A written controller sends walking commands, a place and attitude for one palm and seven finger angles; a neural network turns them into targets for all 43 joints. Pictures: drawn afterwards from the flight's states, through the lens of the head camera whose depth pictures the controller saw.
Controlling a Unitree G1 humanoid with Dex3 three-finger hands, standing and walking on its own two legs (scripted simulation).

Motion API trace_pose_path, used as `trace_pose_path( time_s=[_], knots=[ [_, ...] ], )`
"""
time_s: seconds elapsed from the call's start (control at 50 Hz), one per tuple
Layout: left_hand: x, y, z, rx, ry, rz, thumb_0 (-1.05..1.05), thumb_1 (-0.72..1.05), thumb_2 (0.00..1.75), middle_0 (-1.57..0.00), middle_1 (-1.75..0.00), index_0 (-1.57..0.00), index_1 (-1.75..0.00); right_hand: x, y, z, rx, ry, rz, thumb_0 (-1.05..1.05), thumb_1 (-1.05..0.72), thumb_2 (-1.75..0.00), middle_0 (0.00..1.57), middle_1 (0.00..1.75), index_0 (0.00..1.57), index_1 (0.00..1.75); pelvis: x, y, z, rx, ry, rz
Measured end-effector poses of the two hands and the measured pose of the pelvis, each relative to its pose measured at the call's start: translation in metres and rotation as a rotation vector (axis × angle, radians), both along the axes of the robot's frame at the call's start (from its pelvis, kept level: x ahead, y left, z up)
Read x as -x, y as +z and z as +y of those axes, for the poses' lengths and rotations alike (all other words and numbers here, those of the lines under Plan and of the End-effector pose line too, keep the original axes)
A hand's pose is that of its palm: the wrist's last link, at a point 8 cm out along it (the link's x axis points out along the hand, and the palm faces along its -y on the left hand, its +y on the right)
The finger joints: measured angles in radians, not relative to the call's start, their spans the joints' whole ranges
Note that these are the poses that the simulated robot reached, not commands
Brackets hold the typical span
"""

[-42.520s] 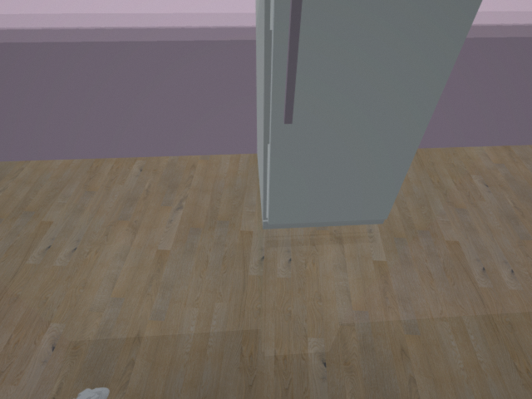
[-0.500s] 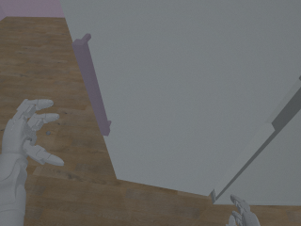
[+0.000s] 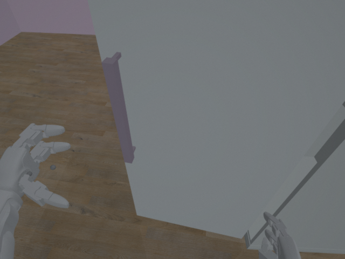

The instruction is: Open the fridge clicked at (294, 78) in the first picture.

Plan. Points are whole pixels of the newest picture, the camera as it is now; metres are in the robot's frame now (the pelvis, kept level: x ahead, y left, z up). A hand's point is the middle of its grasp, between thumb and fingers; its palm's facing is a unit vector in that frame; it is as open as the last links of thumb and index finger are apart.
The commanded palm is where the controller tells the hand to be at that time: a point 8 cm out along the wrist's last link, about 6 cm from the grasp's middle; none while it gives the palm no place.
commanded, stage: draw the hand back to the body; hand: left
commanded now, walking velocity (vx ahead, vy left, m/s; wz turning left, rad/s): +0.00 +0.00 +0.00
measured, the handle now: (124, 116) +0.45 +0.20 +0.09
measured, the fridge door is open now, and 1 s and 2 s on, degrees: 80 80 80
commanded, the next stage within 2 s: step back with the hand held close in 1.02 s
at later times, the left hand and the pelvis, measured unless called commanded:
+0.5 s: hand (42, 155) +0.24 +0.28 +0.17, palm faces +0.46 -0.81 -0.35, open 10.1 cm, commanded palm +0.18 +0.31 +0.18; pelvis +0.02 +0.01 +0.01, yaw -1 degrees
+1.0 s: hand (44, 166) +0.21 +0.26 +0.17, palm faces +0.47 -0.80 -0.36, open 7.4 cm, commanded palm +0.16 +0.30 +0.19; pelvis +0.02 -0.01 +0.02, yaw -1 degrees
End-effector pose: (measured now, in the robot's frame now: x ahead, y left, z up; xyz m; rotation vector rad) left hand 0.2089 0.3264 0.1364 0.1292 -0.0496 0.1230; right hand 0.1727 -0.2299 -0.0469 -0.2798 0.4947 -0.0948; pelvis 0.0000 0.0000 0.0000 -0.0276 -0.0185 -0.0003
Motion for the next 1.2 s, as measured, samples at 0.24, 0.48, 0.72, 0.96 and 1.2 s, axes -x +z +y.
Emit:
trace_pose_path(
  time_s=[0.24, 0.48, 0.72, 0.96, 1.2],
  knots=[
    [0.020, 0.016, -0.001, -0.196, 0.332, -0.024, -0.01, -0.13, 0.40, -0.24, -0.90, -0.24, -0.91, -0.009, -0.013, 0.031, -0.041, 0.041, 0.103, 0.01, -0.90, -0.90, 0.20, 0.30, 0.21, 0.30, -0.008, 0.010, 0.010, -0.017, -0.008, -0.019],
    [0.016, 0.044, -0.007, -0.272, 0.352, -0.093, 0.00, 0.30, 0.61, -0.23, -0.65, -0.23, -0.66, -0.021, -0.013, 0.022, -0.041, 0.014, 0.134, 0.02, -0.90, -0.90, 0.20, 0.30, 0.21, 0.30, -0.023, 0.014, 0.009, -0.023, -0.017, -0.046],
    [0.032, 0.054, -0.022, -0.319, 0.338, -0.098, 0.01, 0.72, 0.81, -0.22, -0.41, -0.22, -0.41, -0.032, -0.007, 0.007, -0.032, 0.001, 0.124, 0.01, -0.90, -0.90, 0.20, 0.30, 0.20, 0.30, -0.030, 0.015, 0.001, -0.021, -0.017, -0.050],
    [0.038, 0.044, -0.025, -0.287, 0.373, -0.065, 0.01, 0.88, 0.89, -0.21, -0.31, -0.21, -0.32, -0.026, -0.011, 0.007, -0.041, 0.008, 0.146, 0.01, -0.90, -0.90, 0.20, 0.30, 0.20, 0.30, -0.022, 0.016, -0.008, -0.023, -0.012, -0.060],
    [0.041, 0.058, -0.027, -0.321, 0.349, -0.127, 0.01, 0.89, 0.90, -0.21, -0.30, -0.21, -0.31, -0.018, -0.011, 0.003, -0.045, -0.007, 0.145, 0.01, -0.90, -0.90, 0.20, 0.30, 0.20, 0.30, -0.016, 0.016, -0.007, -0.016, -0.007, -0.061]
  ],
)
